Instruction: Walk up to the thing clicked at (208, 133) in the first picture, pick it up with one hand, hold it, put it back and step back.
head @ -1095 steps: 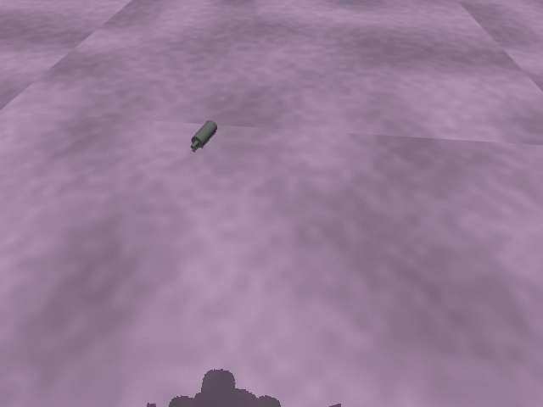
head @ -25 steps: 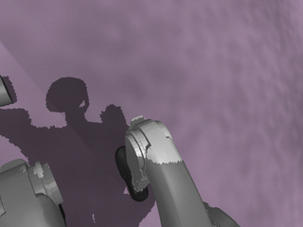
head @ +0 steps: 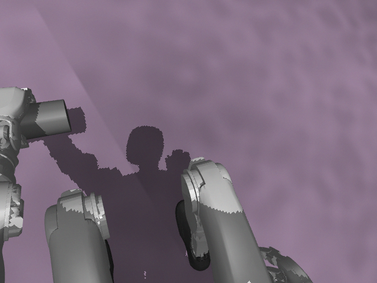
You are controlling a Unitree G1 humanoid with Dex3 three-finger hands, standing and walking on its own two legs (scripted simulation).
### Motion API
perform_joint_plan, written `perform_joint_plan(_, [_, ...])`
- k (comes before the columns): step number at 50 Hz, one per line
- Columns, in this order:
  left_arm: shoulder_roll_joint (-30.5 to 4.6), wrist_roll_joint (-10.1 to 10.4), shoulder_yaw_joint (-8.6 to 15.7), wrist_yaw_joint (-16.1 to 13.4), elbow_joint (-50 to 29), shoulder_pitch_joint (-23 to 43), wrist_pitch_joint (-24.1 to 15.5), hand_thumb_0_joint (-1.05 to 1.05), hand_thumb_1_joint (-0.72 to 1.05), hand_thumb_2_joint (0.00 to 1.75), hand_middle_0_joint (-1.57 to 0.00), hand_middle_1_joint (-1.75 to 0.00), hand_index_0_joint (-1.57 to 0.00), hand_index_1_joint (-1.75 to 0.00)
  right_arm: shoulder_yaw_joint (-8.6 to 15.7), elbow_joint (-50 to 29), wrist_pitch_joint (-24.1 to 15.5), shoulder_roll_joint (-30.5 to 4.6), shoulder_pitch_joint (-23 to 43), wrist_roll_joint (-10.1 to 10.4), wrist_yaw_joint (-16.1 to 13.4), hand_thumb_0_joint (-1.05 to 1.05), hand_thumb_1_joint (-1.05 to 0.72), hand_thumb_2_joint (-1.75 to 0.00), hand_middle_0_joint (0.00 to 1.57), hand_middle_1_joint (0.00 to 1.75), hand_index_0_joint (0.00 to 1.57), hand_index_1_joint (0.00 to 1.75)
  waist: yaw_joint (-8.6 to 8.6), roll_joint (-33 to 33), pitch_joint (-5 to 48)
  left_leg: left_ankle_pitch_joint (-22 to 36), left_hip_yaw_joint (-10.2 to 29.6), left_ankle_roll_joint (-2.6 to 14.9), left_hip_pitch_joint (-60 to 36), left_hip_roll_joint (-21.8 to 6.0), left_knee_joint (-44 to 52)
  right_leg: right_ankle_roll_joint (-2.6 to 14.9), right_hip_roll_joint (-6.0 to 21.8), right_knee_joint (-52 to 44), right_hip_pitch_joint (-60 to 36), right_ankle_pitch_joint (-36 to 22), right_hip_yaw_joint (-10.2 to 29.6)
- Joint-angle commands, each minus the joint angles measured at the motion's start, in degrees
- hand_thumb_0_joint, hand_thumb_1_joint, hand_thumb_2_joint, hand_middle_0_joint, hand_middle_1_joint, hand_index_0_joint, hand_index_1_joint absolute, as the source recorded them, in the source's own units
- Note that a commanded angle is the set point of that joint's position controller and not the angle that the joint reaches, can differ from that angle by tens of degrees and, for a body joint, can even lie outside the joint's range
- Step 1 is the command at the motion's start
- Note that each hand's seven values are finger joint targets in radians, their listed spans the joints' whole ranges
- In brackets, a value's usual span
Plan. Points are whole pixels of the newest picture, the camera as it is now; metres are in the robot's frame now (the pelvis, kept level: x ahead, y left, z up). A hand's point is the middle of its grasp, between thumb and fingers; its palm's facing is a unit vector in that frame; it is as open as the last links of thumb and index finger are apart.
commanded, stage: settle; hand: left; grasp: from above
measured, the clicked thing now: (6, 125) +0.48 +0.29 -0.20
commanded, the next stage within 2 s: lift in 0.18 s
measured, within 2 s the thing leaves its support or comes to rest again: neither
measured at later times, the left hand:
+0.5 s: hand (2, 119) +0.47 +0.27 -0.12, palm faces -0.46 -0.06 -0.89, open 10.4 cm
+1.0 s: hand out of the picture +0.40 +0.28 +0.03, palm faces -0.45 -0.09 -0.89, open 10.4 cm
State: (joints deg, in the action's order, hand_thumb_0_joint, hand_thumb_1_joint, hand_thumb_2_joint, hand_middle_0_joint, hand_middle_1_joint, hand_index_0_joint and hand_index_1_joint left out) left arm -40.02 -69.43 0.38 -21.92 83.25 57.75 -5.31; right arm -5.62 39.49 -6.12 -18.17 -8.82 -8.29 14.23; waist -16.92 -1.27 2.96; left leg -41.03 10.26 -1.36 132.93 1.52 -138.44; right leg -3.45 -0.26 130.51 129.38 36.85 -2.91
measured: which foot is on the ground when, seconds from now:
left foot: down 0.00-1.00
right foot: down 0.00-1.00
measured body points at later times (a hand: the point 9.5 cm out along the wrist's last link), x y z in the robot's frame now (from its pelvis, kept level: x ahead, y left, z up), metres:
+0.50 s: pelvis -0.01 -0.01 +0.02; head +0.22 +0.06 +0.41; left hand +0.49 +0.27 -0.07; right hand +0.03 -0.29 -0.08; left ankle +0.06 +0.13 -0.30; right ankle +0.11 -0.14 -0.30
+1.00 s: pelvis -0.01 +0.00 +0.13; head +0.17 +0.05 +0.54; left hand +0.42 +0.29 +0.08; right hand +0.12 -0.27 +0.01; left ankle +0.06 +0.13 -0.30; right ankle +0.11 -0.14 -0.30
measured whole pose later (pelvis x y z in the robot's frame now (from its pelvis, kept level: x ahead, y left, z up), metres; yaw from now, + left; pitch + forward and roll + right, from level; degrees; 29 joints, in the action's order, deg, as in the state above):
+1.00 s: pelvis -0.01 +0.00 +0.13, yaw +6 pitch +33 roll -6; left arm -32.2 -60.1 -4.6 -4.9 50.5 37.4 -4.2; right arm 1.1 36.7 3.9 -15.6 -9.6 -0.5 2.3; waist -7.4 -3.3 10.5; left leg -37.4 5.5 -0.6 109.2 0.6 -113.2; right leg -3.3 1.5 108.4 107.1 34.6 -0.6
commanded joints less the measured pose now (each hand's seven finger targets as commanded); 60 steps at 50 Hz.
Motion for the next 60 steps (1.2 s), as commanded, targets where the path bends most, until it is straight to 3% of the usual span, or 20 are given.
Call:
perform_joint_plan(1, [-10.31, -0.01, 0.39, 0.88, -9.0, 21.05, -1.18, 0.0, 0.69, 0.74, -1.11, -0.55, -1.09, -0.57, 5.59, -0.26, 1.52, -15.33, -13.6, 0.84, -2.04, 0.0, -0.91, -0.91, 0.2, 0.3, 0.2, 0.3, -3.06, -17.06, 36.11, 10.83, -6.23, 2.16, -27.97, 0.34, 16.73, 5.86, -1.22, -12.23, -19.69, -11.01, -6.9])
perform_joint_plan(5, [-12.43, -0.08, 1.36, 1.88, -11.23, 22.89, -2.67, 0.0, 0.69, 0.76, -1.11, -0.55, -1.09, -0.57, 5.5, -1.21, 2.62, -14.72, -13.68, 1.0, -3.54, 0.0, -0.91, -0.9, 0.2, 0.3, 0.2, 0.3, -1.83, -16.85, 38.83, 11.77, -7.51, 2.28, -27.6, 0.79, 16.73, 5.9, -1.0, -13.11, -22.26, -11.26, -6.09])
perform_joint_plan(7, [-12.22, -0.3, 1.07, 2.41, -10.31, 22.74, -3.14, 0.0, 0.68, 0.76, -1.1, -0.56, -1.08, -0.58, 5.54, -1.46, 3.0, -14.41, -13.67, 0.95, -4.36, 0.0, -0.91, -0.9, 0.2, 0.3, 0.2, 0.3, -2.36, -15.06, 38.32, 10.77, -7.84, 2.49, -27.02, 0.8, 16.41, 5.94, -1.15, -13.95, -22.54, -10.02, -5.91])
perform_joint_plan(10, [-15.57, -0.69, 2.73, 2.44, -11.99, 23.51, -3.98, 0.0, 0.67, 0.75, -1.1, -0.53, -1.07, -0.56, 5.67, -1.77, 3.43, -14.32, -13.79, 0.88, -5.44, 0.0, -0.9, -0.9, 0.2, 0.3, 0.2, 0.3, -1.1, -15.44, 38.7, 9.7, -8.55, 2.54, -26.17, 1.02, 16.81, 6.02, -1.03, -14.85, -23.49, -8.28, -5.29])
perform_joint_plan(13, [-14.89, -0.82, 2.15, 2.57, -14.13, 24.86, -4.42, 0.0, 0.72, 0.73, -1.14, -0.6, -1.13, -0.61, 5.56, -1.75, 3.82, -13.56, -14.12, 0.78, -6.14, 0.0, -0.93, -0.91, 0.2, 0.3, 0.2, 0.3, -1.17, -16.59, 40.87, 10.09, -8.72, 2.38, -28.19, 0.74, 17.45, 5.9, -1.12, -15.13, -24.78, -8.74, -5.09])
perform_joint_plan(16, [-14.93, 0.04, 2.65, 2.69, -14.07, 22.36, -3.76, 0.0, 0.65, 0.68, -1.04, -0.5, -1.03, -0.5, 6.14, -1.64, 4.22, -13.72, -14.2, 1.3, -6.78, 0.0, -0.88, -0.89, 0.2, 0.3, 0.2, 0.3, 0.29, -17.51, 42.72, 10.62, -9.02, 2.33, -29.39, 0.84, 18.59, 6.0, -0.85, -15.54, -24.8, -9.29, -4.91])
perform_joint_plan(17, [-15.51, 0.03, 2.85, 2.88, -16.15, 23.02, -3.54, 0.0, 0.7, 0.69, -1.09, -0.58, -1.1, -0.58, 6.2, -1.6, 4.39, -13.63, -14.7, 1.56, -6.91, 0.0, -0.92, -0.91, 0.2, 0.3, 0.2, 0.3, 0.78, -18.89, 45.0, 11.88, -8.95, 2.18, -31.37, 0.76, 19.36, 6.03, -0.75, -15.22, -25.38, -10.71, -5.06])
perform_joint_plan(24, [-14.49, 2.35, 2.7, 7.22, -19.74, 19.26, -1.28, 0.0, 0.77, 0.69, -1.1, -0.61, -1.11, -0.59, 8.16, -1.55, 6.33, -13.3, -15.11, 3.54, -8.11, 0.0, -0.91, -0.9, 0.2, 0.3, 0.2, 0.3, 2.81, -17.98, 44.67, 11.56, -9.14, 2.43, -33.45, 0.93, 22.78, 6.44, -0.34, -17.53, -25.41, -10.23, -4.3])
perform_joint_plan(26, [-12.24, 3.01, 1.68, 8.48, -22.56, 17.42, -1.17, 0.0, 0.76, 0.71, -1.1, -0.6, -1.12, -0.59, 8.34, -1.86, 6.9, -12.38, -15.16, 3.98, -8.27, 0.0, -0.91, -0.91, 0.2, 0.3, 0.2, 0.3, 3.14, -16.89, 46.36, 12.4, -9.66, 2.61, -34.86, 0.85, 23.58, 6.16, -0.4, -18.6, -28.15, -11.08, -3.9])
perform_joint_plan(30, [-12.44, 4.38, 1.83, 10.55, -27.88, 15.87, -1.25, 0.0, 0.76, 0.73, -1.09, -0.62, -1.11, -0.61, 9.05, -2.98, 7.86, -11.95, -14.56, 4.98, -9.01, 0.0, -0.91, -0.9, 0.2, 0.3, 0.2, 0.3, 3.92, -15.62, 45.67, 9.8, -9.16, 2.88, -35.38, 0.79, 26.64, 6.06, -0.33, -21.28, -28.77, -8.48, -3.49])
perform_joint_plan(32, [-10.94, 4.94, 1.74, 11.57, -27.05, 11.23, -1.01, 0.0, 0.74, 0.73, -1.08, -0.63, -1.09, -0.62, 9.43, -3.09, 8.07, -12.01, -14.52, 5.39, -9.3, 0.0, -0.91, -0.9, 0.2, 0.3, 0.2, 0.3, 4.62, -14.7, 43.52, 9.41, -8.01, 2.67, -37.4, 0.76, 28.81, 6.03, 0.03, -22.16, -28.02, -8.32, -3.68])
perform_joint_plan(34, [-11.69, 5.64, 1.97, 12.13, -32.65, 12.47, -1.3, 0.0, 0.76, 0.74, -1.08, -0.65, -1.1, -0.63, 10.06, -3.81, 8.3, -12.1, -13.82, 5.91, -9.78, 0.0, -0.91, -0.9, 0.2, 0.3, 0.2, 0.3, 5.43, -15.31, 46.97, 9.55, -7.65, 2.71, -40.03, 0.77, 29.98, 6.18, 0.0, -23.13, -28.94, -8.46, -3.36])
perform_joint_plan(36, [-8.66, 6.73, 0.66, 12.97, -32.85, 9.3, -1.17, 0.0, 0.74, 0.75, -1.07, -0.66, -1.08, -0.64, 9.91, -4.26, 8.38, -11.36, -13.88, 6.11, -9.92, 0.0, -0.91, -0.9, 0.2, 0.3, 0.2, 0.3, 5.01, -12.62, 43.87, 9.52, -7.67, 2.91, -39.93, 0.63, 31.35, 5.88, 0.08, -25.13, -30.41, -8.57, -3.18])
perform_joint_plan(38, [-10.71, 7.15, 1.72, 13.3, -36.63, 9.3, -1.02, 0.0, 0.77, 0.76, -1.08, -0.67, -1.1, -0.65, 10.22, -4.74, 8.6, -10.93, -13.25, 6.56, -10.45, 0.0, -0.91, -0.9, 0.2, 0.3, 0.2, 0.3, 6.13, -13.42, 46.54, 9.48, -8.06, 3.07, -42.22, 0.57, 33.06, 5.7, 0.09, -26.66, -32.9, -8.65, -2.53])
perform_joint_plan(40, [-8.26, 7.95, 0.66, 13.91, -36.23, 5.37, -0.53, 0.0, 0.76, 0.78, -1.09, -0.66, -1.1, -0.65, 10.39, -5.11, 8.68, -10.68, -12.64, 6.83, -10.74, 0.0, -0.91, -0.9, 0.2, 0.3, 0.2, 0.3, 6.49, -12.65, 44.6, 8.3, -7.33, 3.0, -44.3, 0.12, 35.68, 5.43, 0.0, -27.95, -33.66, -8.38, -2.66])
perform_joint_plan(43, [-8.0, 9.13, 0.45, 14.34, -42.63, 4.62, -0.21, 0.0, 0.78, 0.75, -1.09, -0.67, -1.11, -0.65, 10.96, -5.57, 8.92, -9.72, -11.53, 7.38, -11.61, 0.0, -0.9, -0.9, 0.2, 0.3, 0.2, 0.3, 7.57, -13.03, 47.27, 8.82, -7.35, 2.91, -48.47, -0.18, 38.84, 5.24, -0.12, -30.59, -37.72, -9.01, -2.38])
perform_joint_plan(49, [-6.4, 10.01, 0.23, 14.49, -46.19, -0.79, 1.82, 0.0, 0.77, 0.77, -1.09, -0.65, -1.1, -0.64, 11.29, -5.66, 9.23, -8.73, -9.52, 8.32, -13.13, 0.0, -0.9, -0.9, 0.2, 0.3, 0.2, 0.3, 8.49, -11.88, 44.75, 11.45, -6.13, 2.35, -57.03, -0.62, 46.25, 4.99, 0.17, -36.19, -43.27, -11.05, -2.0])
perform_joint_plan(51, [-4.22, 10.81, -1.15, 14.9, -48.75, -0.21, 2.32, 0.0, 0.79, 0.77, -1.11, -0.64, -1.12, -0.63, 11.25, -5.53, 9.3, -8.04, -8.46, 8.46, -13.59, 0.0, -0.9, -0.9, 0.2, 0.3, 0.2, 0.3, 8.39, -11.97, 44.08, 11.61, -6.05, 2.27, -59.64, -0.96, 48.95, 4.85, 0.08, -38.56, -45.54, -11.35, -1.85])
perform_joint_plan(56, [-2.55, 12.01, -2.04, 15.69, -51.2, -7.65, 3.98, 0.0, 0.79, 0.76, -1.11, -0.62, -1.12, -0.62, 10.95, -5.7, 9.34, -6.63, -6.33, 9.19, -15.06, 0.0, -0.89, -0.9, 0.2, 0.3, 0.2, 0.3, 9.77, -9.22, 41.9, 11.22, -7.32, 2.32, -65.56, -1.14, 55.47, 4.6, -0.31, -46.79, -54.54, -10.57, -0.94])
perform_joint_plan(60, [-1.36, 12.64, -2.77, 15.75, -50.77, -12.44, 4.73, 0.0, 0.77, 0.75, -1.12, -0.58, -1.12, -0.59, 10.33, -5.15, 8.91, -5.09, -5.0, 9.74, -16.37, 0.0, -0.9, -0.9, 0.2, 0.3, 0.2, 0.3, 10.11, -5.95, 35.57, 10.46, -8.76, 2.62, -67.68, -0.94, 60.04, 4.39, -0.59, -53.88, -61.08, -9.42, 0.36])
